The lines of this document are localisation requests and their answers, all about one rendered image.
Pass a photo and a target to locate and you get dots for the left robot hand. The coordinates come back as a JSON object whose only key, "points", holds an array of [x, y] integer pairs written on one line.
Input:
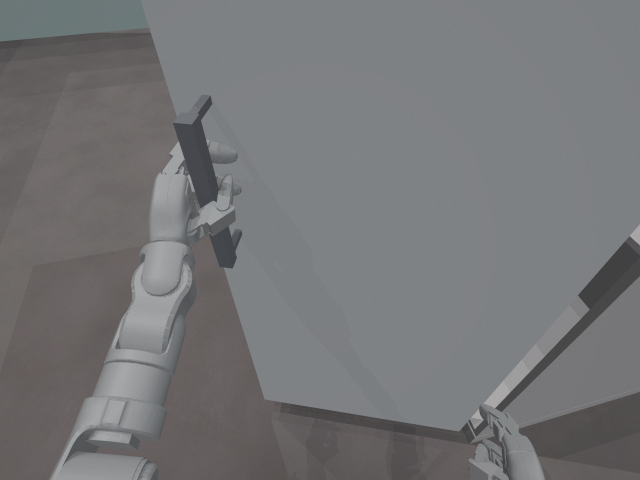
{"points": [[173, 200]]}

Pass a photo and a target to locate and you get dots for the right robot hand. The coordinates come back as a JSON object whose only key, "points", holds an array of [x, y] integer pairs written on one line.
{"points": [[516, 460]]}

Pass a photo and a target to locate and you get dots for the fridge door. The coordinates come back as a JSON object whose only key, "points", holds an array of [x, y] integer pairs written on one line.
{"points": [[427, 185]]}

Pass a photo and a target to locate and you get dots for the handle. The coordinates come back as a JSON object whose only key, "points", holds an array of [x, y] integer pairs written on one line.
{"points": [[190, 133]]}

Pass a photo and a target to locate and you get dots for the robot left upper arm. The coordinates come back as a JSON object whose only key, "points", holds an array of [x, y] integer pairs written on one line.
{"points": [[98, 466]]}

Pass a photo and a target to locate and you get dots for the left robot forearm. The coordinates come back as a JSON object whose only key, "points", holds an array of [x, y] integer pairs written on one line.
{"points": [[126, 407]]}

